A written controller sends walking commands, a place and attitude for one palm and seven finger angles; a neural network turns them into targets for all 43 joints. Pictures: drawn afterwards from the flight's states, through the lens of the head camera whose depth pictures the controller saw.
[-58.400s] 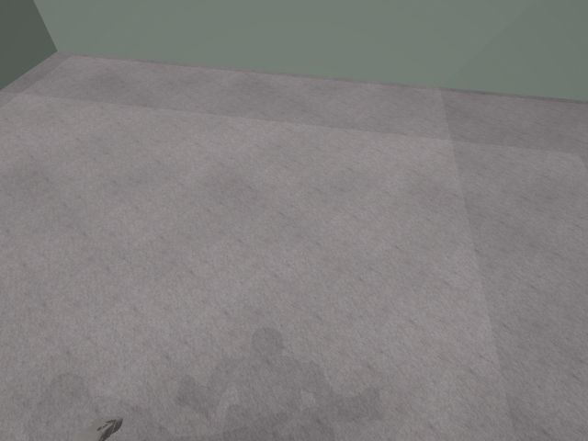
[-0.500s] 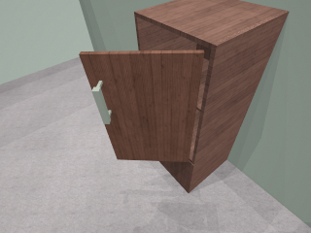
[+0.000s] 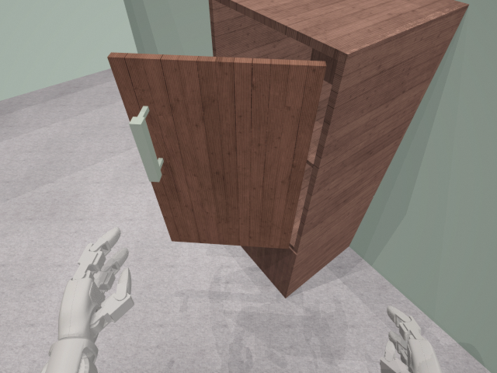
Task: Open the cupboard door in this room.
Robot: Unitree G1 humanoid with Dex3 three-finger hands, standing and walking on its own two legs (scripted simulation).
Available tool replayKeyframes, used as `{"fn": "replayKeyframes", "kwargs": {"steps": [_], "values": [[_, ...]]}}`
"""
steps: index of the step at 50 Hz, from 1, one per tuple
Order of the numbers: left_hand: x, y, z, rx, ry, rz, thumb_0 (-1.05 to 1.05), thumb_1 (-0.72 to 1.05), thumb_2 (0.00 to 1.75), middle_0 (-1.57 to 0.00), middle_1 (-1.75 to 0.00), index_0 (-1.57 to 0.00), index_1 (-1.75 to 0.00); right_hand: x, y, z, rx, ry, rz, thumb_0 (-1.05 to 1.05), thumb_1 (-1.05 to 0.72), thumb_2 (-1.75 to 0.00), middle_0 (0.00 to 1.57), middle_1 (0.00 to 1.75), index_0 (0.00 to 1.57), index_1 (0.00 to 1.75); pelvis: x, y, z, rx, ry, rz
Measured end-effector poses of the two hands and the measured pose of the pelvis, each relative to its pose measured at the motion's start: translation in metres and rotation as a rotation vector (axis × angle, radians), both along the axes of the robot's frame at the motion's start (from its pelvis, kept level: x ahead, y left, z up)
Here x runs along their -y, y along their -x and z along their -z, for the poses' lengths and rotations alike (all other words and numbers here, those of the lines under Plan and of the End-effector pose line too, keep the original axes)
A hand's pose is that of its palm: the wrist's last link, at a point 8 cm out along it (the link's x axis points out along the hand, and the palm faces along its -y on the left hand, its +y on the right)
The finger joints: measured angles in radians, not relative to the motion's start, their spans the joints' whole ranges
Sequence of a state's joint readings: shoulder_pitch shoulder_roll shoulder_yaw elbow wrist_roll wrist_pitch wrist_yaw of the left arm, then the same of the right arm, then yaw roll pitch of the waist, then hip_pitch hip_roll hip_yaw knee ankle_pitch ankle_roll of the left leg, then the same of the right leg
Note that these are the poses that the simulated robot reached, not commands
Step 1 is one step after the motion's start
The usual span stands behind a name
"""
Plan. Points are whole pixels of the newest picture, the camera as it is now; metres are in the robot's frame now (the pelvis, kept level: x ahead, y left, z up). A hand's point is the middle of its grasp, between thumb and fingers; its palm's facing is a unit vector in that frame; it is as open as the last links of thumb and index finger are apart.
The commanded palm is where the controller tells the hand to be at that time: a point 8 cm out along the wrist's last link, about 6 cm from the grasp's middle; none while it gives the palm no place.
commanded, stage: raise the hand with hooked fingers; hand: left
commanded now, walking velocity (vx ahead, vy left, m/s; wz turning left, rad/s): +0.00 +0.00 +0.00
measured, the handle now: (150, 145) +0.53 +0.22 +0.07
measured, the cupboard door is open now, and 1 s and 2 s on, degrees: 48 48 48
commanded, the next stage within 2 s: move the hooked fingers beside the handle in 1.84 s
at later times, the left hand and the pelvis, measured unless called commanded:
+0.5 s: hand (109, 310) +0.22 +0.22 +0.01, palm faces -0.10 -0.99 -0.04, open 10.6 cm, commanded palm +0.17 +0.29 +0.02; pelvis -0.01 +0.01 -0.04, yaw +1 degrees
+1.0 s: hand (64, 272) +0.25 +0.28 +0.07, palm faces +0.04 -1.00 -0.07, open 13.4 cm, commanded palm +0.22 +0.33 +0.06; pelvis +0.00 +0.02 -0.02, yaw +1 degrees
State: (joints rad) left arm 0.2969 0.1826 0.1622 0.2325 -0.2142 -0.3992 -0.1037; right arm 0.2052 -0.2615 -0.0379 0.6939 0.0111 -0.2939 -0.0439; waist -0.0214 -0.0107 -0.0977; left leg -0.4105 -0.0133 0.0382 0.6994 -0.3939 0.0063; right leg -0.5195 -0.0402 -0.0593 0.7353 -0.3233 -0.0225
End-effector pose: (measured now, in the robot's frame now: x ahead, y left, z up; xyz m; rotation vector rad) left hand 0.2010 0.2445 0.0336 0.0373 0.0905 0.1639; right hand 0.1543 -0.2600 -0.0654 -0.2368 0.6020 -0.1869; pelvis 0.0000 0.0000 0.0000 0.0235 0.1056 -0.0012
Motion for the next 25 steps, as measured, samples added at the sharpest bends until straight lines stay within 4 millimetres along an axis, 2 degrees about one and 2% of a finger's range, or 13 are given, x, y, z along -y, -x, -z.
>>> {"fn": "replayKeyframes", "kwargs": {"steps": [3,6,8,10,12,15,18,22,25], "values": [[0.002,0.009,0.014,0.086,-0.008,0.117,0.01,0.72,0.82,-0.21,-0.42,-0.21,-0.42,0.006,-0.035,-0.016,0.125,0.034,-0.06,0.01,-0.91,-0.9,0.19,0.3,0.2,0.3,0.005,0.002,0.016,-0.043,-0.001,0.006],[-0.001,0.034,0.044,0.009,0.01,0.19,0.01,0.66,0.8,-0.22,-0.46,-0.22,-0.46,0.008,-0.061,-0.022,0.194,0.066,-0.107,0.01,-0.9,-0.9,0.19,0.3,0.2,0.3,0.008,0.003,0.031,-0.079,0.001,0.002],[-0.006,0.052,0.062,-0.057,0.049,0.17,0.01,0.61,0.78,-0.22,-0.49,-0.22,-0.49,0.005,-0.072,-0.021,0.206,0.08,-0.128,0.01,-0.9,-0.9,0.19,0.3,0.2,0.3,0.008,0.002,0.038,-0.095,0.006,-0.007],[-0.014,0.066,0.068,-0.083,0.069,0.111,0.01,0.56,0.76,-0.23,-0.52,-0.23,-0.52,-0.002,-0.079,-0.015,0.2,0.085,-0.149,0.01,-0.9,-0.9,0.19,0.3,0.2,0.3,0.008,0.001,0.043,-0.101,0.02,-0.019],[-0.022,0.071,0.061,-0.051,0.051,0.061,0.01,0.51,0.74,-0.23,-0.55,-0.23,-0.55,-0.012,-0.08,-0.005,0.172,0.082,-0.174,0.01,-0.9,-0.9,0.19,0.3,0.2,0.3,0.006,0.001,0.046,-0.104,0.034,-0.03],[-0.029,0.062,0.039,0.055,-0.012,0.05,0.02,0.44,0.71,-0.23,-0.6,-0.23,-0.59,-0.03,-0.072,0.017,0.103,0.048,-0.199,0.01,-0.9,-0.9,0.19,0.3,0.2,0.3,0.004,0.003,0.05,-0.107,0.052,-0.045],[-0.029,0.038,0.022,0.124,-0.052,0.131,0.01,0.37,0.68,-0.24,-0.64,-0.24,-0.64,-0.048,-0.054,0.04,0.03,-0.006,-0.202,0.01,-0.9,-0.9,0.19,0.3,0.2,0.3,0.001,0.007,0.052,-0.107,0.065,-0.051],[-0.028,0.008,0.018,0.051,-0.037,0.256,0.01,0.28,0.64,-0.24,-0.7,-0.24,-0.7,-0.061,-0.021,0.056,-0.051,-0.086,-0.138,0.02,-0.9,-0.9,0.2,0.3,0.21,0.3,-0.005,0.011,0.047,-0.11,0.06,-0.037],[-0.034,0.001,0.019,-0.034,0.004,0.262,0.01,0.21,0.61,-0.25,-0.75,-0.25,-0.74,-0.062,0.003,0.056,-0.087,-0.112,-0.077,0.02,-0.9,-0.9,0.2,0.3,0.21,0.3,-0.009,0.01,0.04,-0.11,0.049,-0.021]]}}
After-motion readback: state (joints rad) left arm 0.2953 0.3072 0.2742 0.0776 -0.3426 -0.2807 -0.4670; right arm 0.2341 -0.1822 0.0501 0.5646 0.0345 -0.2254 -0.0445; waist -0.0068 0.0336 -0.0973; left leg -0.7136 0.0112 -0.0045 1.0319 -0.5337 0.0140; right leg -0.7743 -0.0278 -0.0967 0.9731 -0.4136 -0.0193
